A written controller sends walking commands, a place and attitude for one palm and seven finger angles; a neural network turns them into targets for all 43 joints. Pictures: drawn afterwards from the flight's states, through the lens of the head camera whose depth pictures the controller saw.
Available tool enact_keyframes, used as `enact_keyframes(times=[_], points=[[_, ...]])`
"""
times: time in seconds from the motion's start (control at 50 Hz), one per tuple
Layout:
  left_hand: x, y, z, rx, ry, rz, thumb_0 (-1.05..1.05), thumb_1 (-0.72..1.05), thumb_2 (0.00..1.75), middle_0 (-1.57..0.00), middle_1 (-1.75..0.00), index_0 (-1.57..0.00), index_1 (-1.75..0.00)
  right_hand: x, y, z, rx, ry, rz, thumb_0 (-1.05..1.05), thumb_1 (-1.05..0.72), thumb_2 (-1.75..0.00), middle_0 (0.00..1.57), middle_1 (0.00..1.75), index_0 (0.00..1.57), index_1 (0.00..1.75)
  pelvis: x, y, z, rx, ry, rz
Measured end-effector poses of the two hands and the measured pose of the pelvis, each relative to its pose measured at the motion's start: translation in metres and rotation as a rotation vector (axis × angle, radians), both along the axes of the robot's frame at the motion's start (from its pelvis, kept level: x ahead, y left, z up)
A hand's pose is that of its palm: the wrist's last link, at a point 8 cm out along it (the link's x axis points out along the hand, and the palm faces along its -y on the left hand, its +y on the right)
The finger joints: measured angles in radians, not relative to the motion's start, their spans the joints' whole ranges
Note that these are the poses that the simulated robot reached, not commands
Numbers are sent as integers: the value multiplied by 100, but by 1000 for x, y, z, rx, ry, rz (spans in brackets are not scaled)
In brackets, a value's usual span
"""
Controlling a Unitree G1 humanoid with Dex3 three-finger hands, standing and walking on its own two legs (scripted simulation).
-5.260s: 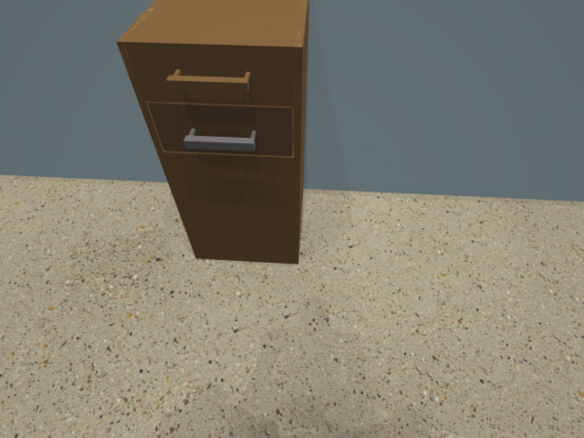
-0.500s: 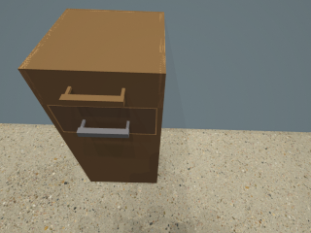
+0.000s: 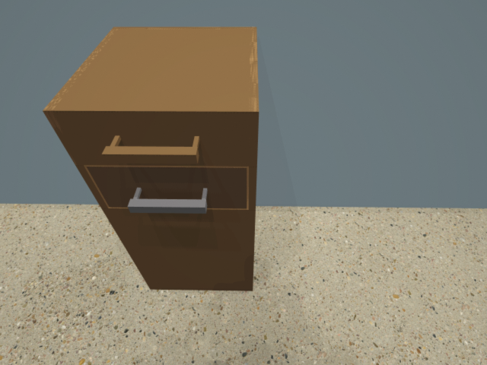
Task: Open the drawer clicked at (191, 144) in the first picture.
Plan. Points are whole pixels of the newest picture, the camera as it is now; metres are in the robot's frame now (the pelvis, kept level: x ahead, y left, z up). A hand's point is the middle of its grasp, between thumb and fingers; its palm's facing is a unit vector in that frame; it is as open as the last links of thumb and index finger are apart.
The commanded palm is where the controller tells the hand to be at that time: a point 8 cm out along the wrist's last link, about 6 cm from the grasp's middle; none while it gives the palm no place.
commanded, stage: come to a stop and stand still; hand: left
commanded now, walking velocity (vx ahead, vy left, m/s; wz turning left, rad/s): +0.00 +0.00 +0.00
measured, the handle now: (169, 199) +0.51 +0.22 -0.10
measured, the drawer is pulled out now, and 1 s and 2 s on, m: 0.00 0.00 0.00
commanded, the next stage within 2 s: look again from close up in 1.00 s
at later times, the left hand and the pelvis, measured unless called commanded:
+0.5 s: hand out of the picture +0.01 +0.14 -0.16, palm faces +0.02 -0.98 -0.21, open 7.3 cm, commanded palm none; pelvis +0.02 -0.04 +0.01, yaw +1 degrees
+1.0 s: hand out of the picture +0.03 +0.12 -0.16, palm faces +0.05 -0.98 -0.21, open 7.3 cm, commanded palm none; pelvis +0.04 -0.06 +0.01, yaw +2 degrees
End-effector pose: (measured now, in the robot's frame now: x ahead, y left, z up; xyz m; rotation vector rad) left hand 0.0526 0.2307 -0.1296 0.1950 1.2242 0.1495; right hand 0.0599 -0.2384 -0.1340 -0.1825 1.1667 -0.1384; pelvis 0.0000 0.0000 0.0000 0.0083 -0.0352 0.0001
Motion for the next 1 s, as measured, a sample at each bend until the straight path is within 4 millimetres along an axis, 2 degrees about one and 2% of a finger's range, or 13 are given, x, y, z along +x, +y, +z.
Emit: enact_keyframes(times=[0.12, 0.26, 0.42, 0.56, 0.7, 1.0], points=[[-30, -2, 9, 17, 67, 10, 0, 91, 90, -20, -30, -20, -30, 0, 4, -1, 48, 2, 27, 0, -91, -90, 20, 30, 20, 30, -2, -7, 7, 6, 11, 2], [-54, -15, 12, 15, 142, 39, 0, 91, 90, -20, -30, -20, -30, -23, -7, -6, 51, 105, 29, 0, -92, -90, 20, 30, 20, 30, 3, -17, 11, 9, 22, 12], [-51, -39, 7, -18, 169, 47, 0, 91, 90, -20, -30, -20, -30, -56, -16, -8, 56, 237, 6, 0, -91, -90, 20, 30, 20, 30, 12, -30, 12, 10, 21, 19], [-39, -50, 4, -20, 171, 47, 1, 93, 90, -20, -30, -20, -30, -70, -17, -8, 70, 297, -17, 0, -91, -90, 20, 30, 20, 30, 21, -41, 12, 8, 24, 23], [-29, -56, 3, -16, 162, 55, 1, 93, 90, -20, -30, -20, -30, -64, -17, -8, 83, 307, -23, 0, -90, -90, 20, 30, 20, 30, 29, -49, 12, 5, 28, 27], [-25, -66, 2, -22, 164, 75, 1, 93, 90, -20, -30, -20, -30, -31, -26, -7, 71, 252, -11, 0, -90, -90, 20, 30, 20, 30, 40, -57, 13, 1, 31, 29]])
